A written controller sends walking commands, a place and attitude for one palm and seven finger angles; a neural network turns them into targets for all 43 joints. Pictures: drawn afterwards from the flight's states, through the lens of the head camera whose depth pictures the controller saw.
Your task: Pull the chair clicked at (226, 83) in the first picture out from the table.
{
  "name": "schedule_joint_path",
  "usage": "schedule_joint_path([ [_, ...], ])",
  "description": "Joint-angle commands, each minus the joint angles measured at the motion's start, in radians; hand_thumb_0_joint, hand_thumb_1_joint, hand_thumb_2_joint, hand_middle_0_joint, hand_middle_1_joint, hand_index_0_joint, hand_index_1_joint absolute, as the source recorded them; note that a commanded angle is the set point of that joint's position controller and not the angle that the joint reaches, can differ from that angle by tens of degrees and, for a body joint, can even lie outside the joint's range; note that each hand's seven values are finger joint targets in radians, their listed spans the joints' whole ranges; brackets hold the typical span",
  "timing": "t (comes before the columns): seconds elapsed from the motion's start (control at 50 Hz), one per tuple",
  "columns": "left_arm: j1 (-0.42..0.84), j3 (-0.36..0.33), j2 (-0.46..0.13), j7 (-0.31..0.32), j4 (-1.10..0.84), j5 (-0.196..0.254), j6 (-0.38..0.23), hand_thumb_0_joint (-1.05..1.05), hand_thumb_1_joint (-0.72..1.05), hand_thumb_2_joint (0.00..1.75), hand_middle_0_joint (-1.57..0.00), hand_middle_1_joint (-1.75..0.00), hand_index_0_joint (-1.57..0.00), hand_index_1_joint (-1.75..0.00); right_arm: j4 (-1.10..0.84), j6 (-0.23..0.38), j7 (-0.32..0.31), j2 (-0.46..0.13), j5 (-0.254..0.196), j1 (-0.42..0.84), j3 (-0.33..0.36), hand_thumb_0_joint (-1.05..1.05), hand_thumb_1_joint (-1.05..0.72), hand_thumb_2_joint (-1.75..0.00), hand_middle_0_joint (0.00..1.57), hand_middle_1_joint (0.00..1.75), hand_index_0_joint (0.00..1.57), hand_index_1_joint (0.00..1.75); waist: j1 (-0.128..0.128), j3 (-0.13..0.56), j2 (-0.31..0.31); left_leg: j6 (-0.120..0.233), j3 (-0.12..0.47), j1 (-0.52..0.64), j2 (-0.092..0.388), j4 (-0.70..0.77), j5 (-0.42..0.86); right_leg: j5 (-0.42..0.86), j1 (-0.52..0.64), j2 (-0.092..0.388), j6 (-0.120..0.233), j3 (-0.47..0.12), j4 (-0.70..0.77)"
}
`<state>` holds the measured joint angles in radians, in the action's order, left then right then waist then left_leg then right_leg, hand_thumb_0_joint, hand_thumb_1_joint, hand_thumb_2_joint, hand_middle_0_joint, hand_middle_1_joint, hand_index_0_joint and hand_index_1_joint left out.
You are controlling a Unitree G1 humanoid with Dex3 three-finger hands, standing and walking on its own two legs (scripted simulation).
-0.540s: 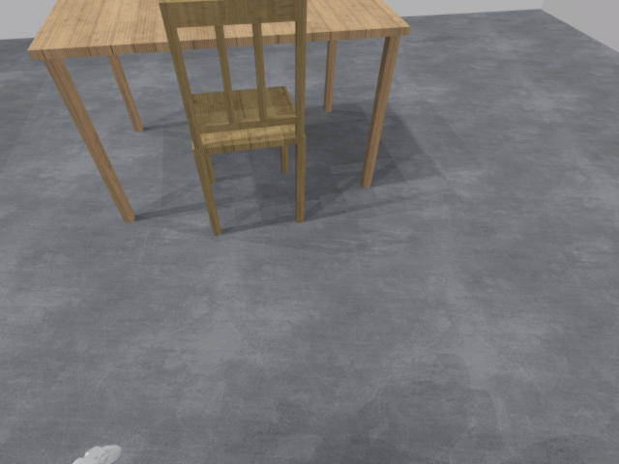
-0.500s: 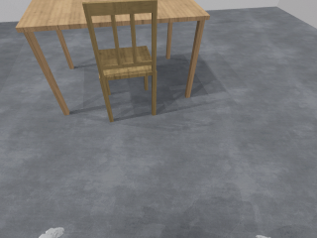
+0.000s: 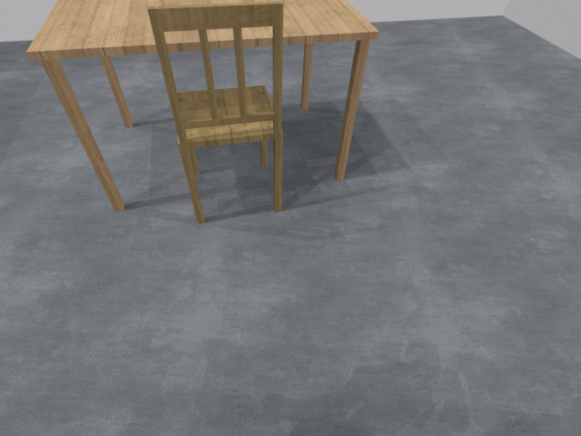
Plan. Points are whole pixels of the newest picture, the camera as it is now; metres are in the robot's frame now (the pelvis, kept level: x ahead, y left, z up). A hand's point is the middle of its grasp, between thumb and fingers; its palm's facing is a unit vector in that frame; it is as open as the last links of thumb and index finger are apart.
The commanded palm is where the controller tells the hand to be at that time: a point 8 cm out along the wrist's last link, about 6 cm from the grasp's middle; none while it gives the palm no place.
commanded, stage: stand and wait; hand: left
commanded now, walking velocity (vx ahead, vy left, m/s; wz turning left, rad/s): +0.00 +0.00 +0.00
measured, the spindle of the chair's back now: (209, 77) +1.16 +0.34 -0.08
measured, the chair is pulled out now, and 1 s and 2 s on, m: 0.00 0.00 0.00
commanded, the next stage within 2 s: look at it before walking up in 0.28 s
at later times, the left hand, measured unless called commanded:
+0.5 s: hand out of the picture +0.07 +0.24 -0.15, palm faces -0.04 -0.95 -0.32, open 7.4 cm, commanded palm none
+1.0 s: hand out of the picture +0.06 +0.23 -0.16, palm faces -0.05 -0.94 -0.32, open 7.4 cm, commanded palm none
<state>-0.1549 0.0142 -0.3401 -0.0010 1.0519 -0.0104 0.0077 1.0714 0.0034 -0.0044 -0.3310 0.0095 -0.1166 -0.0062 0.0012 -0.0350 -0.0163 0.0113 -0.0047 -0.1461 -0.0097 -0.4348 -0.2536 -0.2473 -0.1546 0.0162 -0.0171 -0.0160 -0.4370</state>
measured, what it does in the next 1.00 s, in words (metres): stands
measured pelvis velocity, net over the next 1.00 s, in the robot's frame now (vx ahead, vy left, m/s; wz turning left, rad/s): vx -0.01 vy -0.01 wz -0.01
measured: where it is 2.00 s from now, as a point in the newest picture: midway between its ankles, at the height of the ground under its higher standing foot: (297, 412)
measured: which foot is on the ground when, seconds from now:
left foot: down 0.00-1.00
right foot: down 0.00-1.00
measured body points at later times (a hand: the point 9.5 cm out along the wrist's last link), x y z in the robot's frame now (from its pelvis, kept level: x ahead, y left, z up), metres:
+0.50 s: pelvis -0.01 -0.01 +0.00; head -0.01 +0.00 +0.45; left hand +0.07 +0.28 -0.13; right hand +0.06 -0.30 -0.13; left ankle -0.01 +0.11 -0.74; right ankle -0.01 -0.13 -0.74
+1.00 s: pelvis -0.01 -0.01 +0.00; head +0.00 -0.01 +0.45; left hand +0.07 +0.28 -0.13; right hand +0.07 -0.30 -0.13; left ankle -0.01 +0.11 -0.74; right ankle -0.01 -0.13 -0.74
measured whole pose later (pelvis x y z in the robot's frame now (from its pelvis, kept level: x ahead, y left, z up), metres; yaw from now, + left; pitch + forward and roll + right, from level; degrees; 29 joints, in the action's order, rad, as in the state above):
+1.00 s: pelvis -0.01 -0.01 +0.00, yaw -1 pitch -2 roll +0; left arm -0.14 0.01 -0.34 0.00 1.09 -0.01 0.00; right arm 1.11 0.01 0.00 -0.33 0.01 -0.12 -0.01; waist 0.00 -0.04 -0.01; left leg -0.01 -0.01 -0.14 0.01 -0.37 -0.21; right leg -0.20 -0.15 0.00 0.00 -0.02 -0.39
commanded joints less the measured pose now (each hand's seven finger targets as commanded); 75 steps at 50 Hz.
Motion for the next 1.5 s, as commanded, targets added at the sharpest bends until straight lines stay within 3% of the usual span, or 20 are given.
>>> schedule_joint_path([
  [0.0,0.062,-0.047,-0.202,0.016,-0.064,0.002,-0.026,0.0,0.9,0.9,-0.2,-0.3,-0.2,-0.3,-0.06,0.027,-0.01,-0.209,0.0,0.069,0.044,0.0,-0.9,-0.9,0.2,0.3,0.2,0.3,-0.001,0.069,0.021,0.027,0.089,0.007,0.119,0.09,0.17,0.174,0.01,0.1,0.046,-0.081,0.069],
  [0.46,0.063,-0.045,-0.201,0.014,-0.038,-0.001,-0.03,0.0,0.9,0.9,-0.2,-0.3,-0.2,-0.3,-0.024,0.027,-0.005,-0.204,-0.001,0.045,0.04,0.0,-0.9,-0.9,0.2,0.3,0.2,0.3,-0.001,0.043,0.011,0.021,0.096,-0.002,0.123,0.123,0.107,0.092,-0.018,0.099,0.045,-0.1,0.113],
  [0.62,0.058,-0.045,-0.199,0.013,-0.036,-0.001,-0.033,0.0,0.9,0.9,-0.2,-0.3,-0.2,-0.3,-0.023,0.03,-0.006,-0.206,-0.001,0.043,0.039,0.0,-0.9,-0.9,0.2,0.3,0.2,0.3,-0.002,0.071,0.011,0.019,0.091,0.018,0.127,0.117,0.151,0.147,-0.003,0.101,0.047,-0.103,0.107],
  [0.98,0.055,-0.045,-0.201,0.014,-0.029,-0.001,-0.033,0.0,0.9,0.9,-0.2,-0.3,-0.2,-0.3,-0.02,0.027,-0.007,-0.205,-0.002,0.049,0.039,0.0,-0.9,-0.9,0.2,0.3,0.2,0.3,-0.002,0.066,0.014,0.016,0.087,0.031,0.129,0.123,0.162,0.169,-0.001,0.099,0.045,-0.101,0.113],
  [1.0,0.014,-0.029,-0.12,0.016,-0.01,0.001,-0.024,0.0,0.9,0.9,-0.2,-0.3,-0.2,-0.3,-0.002,0.02,-0.004,-0.124,0.003,0.016,0.019,0.0,-0.9,-0.9,0.2,0.3,0.2,0.3,-0.001,0.087,0.008,0.006,0.07,0.036,0.128,0.115,0.12,0.113,0.01,0.1,0.034,-0.093,0.114],
  [1.02,-0.026,-0.019,-0.079,0.017,0.002,-0.001,-0.013,0.0,0.9,0.9,-0.2,-0.3,-0.2,-0.3,0.009,0.01,-0.001,-0.077,0.006,-0.022,0.009,0.0,-0.9,-0.9,0.2,0.3,0.2,0.3,0.0,0.083,0.007,-0.001,0.058,0.029,0.117,0.098,0.019,-0.018,0.001,0.092,0.032,-0.098,0.11],
  [1.06,-0.059,-0.026,-0.087,0.007,0.006,-0.009,-0.001,0.0,0.9,0.9,-0.2,-0.3,-0.2,-0.3,0.011,-0.001,0.003,-0.078,0.014,-0.052,0.014,0.0,-0.9,-0.9,0.2,0.3,0.2,0.3,0.003,-0.001,-0.01,0.006,0.052,-0.05,0.1,0.09,-0.235,-0.275,-0.067,0.082,0.047,-0.13,0.132],
  [1.1,-0.089,-0.036,-0.091,-0.002,-0.005,-0.012,0.002,0.0,0.9,0.9,-0.2,-0.3,-0.2,-0.3,-0.002,-0.003,0.006,-0.077,0.017,-0.063,0.022,0.0,-0.9,-0.9,0.2,0.3,0.2,0.3,0.01,-0.092,-0.032,0.012,0.048,-0.13,0.088,0.056,-0.326,-0.377,-0.122,0.078,0.069,-0.17,0.143],
  [1.18,-0.161,-0.057,-0.081,-0.005,-0.014,-0.007,-0.015,0.0,0.9,0.9,-0.2,-0.3,-0.2,-0.3,-0.019,0.021,0.003,-0.041,0.013,-0.119,0.028,0.0,-0.9,-0.9,0.2,0.3,0.2,0.3,0.008,-0.078,-0.06,0.018,0.002,-0.164,0.067,-0.079,-0.234,-0.332,-0.083,0.117,0.127,-0.239,0.124],
  [1.2,-0.171,-0.063,-0.081,-0.004,-0.015,-0.006,-0.019,0.0,0.9,0.9,-0.2,-0.3,-0.2,-0.3,-0.022,0.025,0.003,-0.03,0.012,-0.135,0.029,0.0,-0.9,-0.9,0.2,0.3,0.2,0.3,0.006,-0.077,-0.091,0.016,-0.015,-0.174,0.06,-0.114,-0.218,-0.318,-0.075,0.127,0.139,-0.257,0.125],
  [1.24,-0.196,-0.072,-0.074,0.0,-0.012,-0.007,-0.029,0.0,0.9,0.9,-0.2,-0.3,-0.2,-0.3,-0.024,0.036,0.001,-0.009,0.008,-0.161,0.033,0.0,-0.9,-0.9,0.2,0.3,0.2,0.3,-0.003,-0.068,-0.113,0.012,-0.052,-0.168,0.058,-0.163,-0.186,-0.221,-0.065,0.154,0.162,-0.275,0.109],
  [1.26,-0.198,-0.076,-0.062,0.002,-0.013,-0.007,-0.032,0.0,0.9,0.9,-0.2,-0.3,-0.2,-0.3,-0.019,0.045,-0.001,0.005,0.006,-0.183,0.034,0.0,-0.9,-0.9,0.2,0.3,0.2,0.3,-0.014,-0.071,-0.087,0.013,-0.059,-0.126,0.061,-0.133,-0.165,-0.15,-0.086,0.152,0.165,-0.265,0.074],
  [1.28,-0.178,-0.075,-0.044,0.002,-0.018,-0.006,-0.034,0.0,0.9,0.9,-0.2,-0.3,-0.2,-0.3,-0.003,0.052,-0.004,0.01,0.004,-0.236,0.034,0.0,-0.9,-0.9,0.2,0.3,0.2,0.3,-0.042,-0.074,-0.039,0.025,-0.031,-0.035,0.077,-0.06,-0.127,-0.074,-0.149,0.112,0.148,-0.209,-0.012],
  [1.3,-0.137,-0.07,0.001,-0.001,-0.034,-0.004,-0.035,0.0,0.9,0.9,-0.2,-0.3,-0.2,-0.3,0.038,0.063,-0.01,-0.022,0.01,-0.345,0.045,0.0,-0.9,-0.9,0.2,0.3,0.2,0.3,-0.09,-0.062,0.149,0.078,0.129,0.135,0.177,0.056,-0.019,0.007,-0.291,0.007,0.101,-0.077,-0.253],
  [1.32,-0.06,-0.059,0.06,-0.002,-0.07,-0.004,-0.046,0.0,0.9,0.9,-0.2,-0.3,-0.2,-0.3,0.089,0.071,-0.021,-0.077,0.02,-0.499,0.065,0.0,-0.9,-0.9,0.2,0.3,0.2,0.3,-0.14,-0.075,0.365,0.155,0.364,0.298,0.355,0.166,0.233,-0.183,-0.518,-0.07,0.053,0.085,-0.543],
  [1.34,0.005,-0.061,0.035,0.006,-0.101,-0.008,-0.059,0.0,0.9,0.9,-0.2,-0.3,-0.2,-0.3,0.112,0.071,-0.031,-0.044,0.018,-0.559,0.053,0.0,-0.9,-0.9,0.2,0.3,0.2,0.3,-0.145,-0.111,0.271,0.213,0.42,0.353,0.428,0.152,0.463,-0.301,-0.642,-0.021,0.057,0.018,-0.658],
  [1.36,0.029,-0.067,0.05,0.002,-0.098,-0.009,-0.059,0.0,0.9,0.9,-0.2,-0.3,-0.2,-0.3,0.105,0.072,-0.037,-0.006,0.017,-0.54,0.045,0.0,-0.9,-0.9,0.2,0.3,0.2,0.3,-0.126,-0.164,0.148,0.234,0.371,0.316,0.435,0.134,0.535,-0.273,-0.668,0.029,0.06,0.001,-0.721],
  [1.38,0.03,-0.067,0.069,-0.007,-0.093,-0.009,-0.056,0.0,0.9,0.9,-0.2,-0.3,-0.2,-0.3,0.088,0.078,-0.039,0.007,0.019,-0.502,0.043,0.0,-0.9,-0.9,0.2,0.3,0.2,0.3,-0.101,-0.163,0.093,0.224,0.31,0.282,0.413,0.148,0.511,-0.244,-0.66,0.055,0.056,0.002,-0.736],
  [1.42,0.018,-0.067,0.107,-0.022,-0.093,-0.011,-0.039,0.0,0.9,0.9,-0.2,-0.3,-0.2,-0.3,0.076,0.087,-0.041,0.026,0.016,-0.449,0.042,0.0,-0.9,-0.9,0.2,0.3,0.2,0.3,-0.059,-0.173,0.126,0.182,0.182,0.215,0.347,0.202,0.387,-0.16,-0.622,0.078,0.045,0.034,-0.706],
  [1.48,0.061,-0.059,0.14,-0.039,-0.116,-0.009,-0.03,0.0,0.9,0.9,-0.2,-0.3,-0.2,-0.3,0.085,0.097,-0.044,0.058,0.015,-0.444,0.039,0.0,-0.9,-0.9,0.2,0.3,0.2,0.3,-0.039,-0.168,0.146,0.142,0.039,0.175,0.275,0.251,0.388,-0.04,-0.551,0.075,0.041,0.108,-0.502],
])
